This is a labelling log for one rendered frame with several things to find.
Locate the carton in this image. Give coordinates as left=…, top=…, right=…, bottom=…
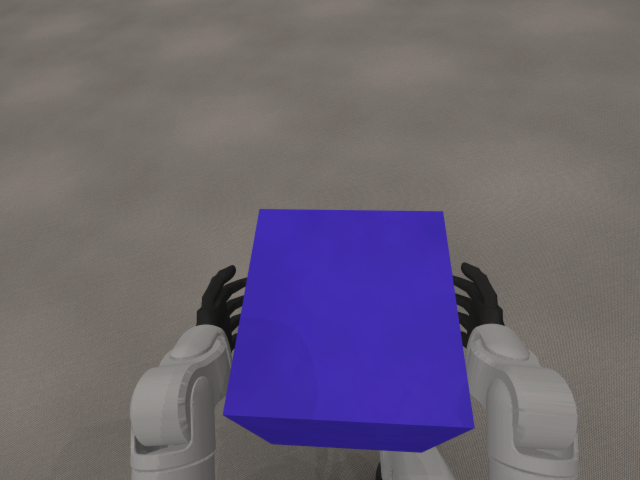
left=223, top=209, right=475, bottom=453

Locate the left robot hand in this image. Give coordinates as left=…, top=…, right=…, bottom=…
left=196, top=265, right=247, bottom=353

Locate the robot left forearm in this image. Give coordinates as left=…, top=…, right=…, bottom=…
left=130, top=325, right=232, bottom=480

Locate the right robot hand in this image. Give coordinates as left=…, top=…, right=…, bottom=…
left=452, top=262, right=505, bottom=348

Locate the robot right forearm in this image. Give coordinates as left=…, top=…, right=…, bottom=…
left=465, top=324, right=579, bottom=480

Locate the right robot thigh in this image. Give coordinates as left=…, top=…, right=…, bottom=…
left=379, top=446, right=456, bottom=480

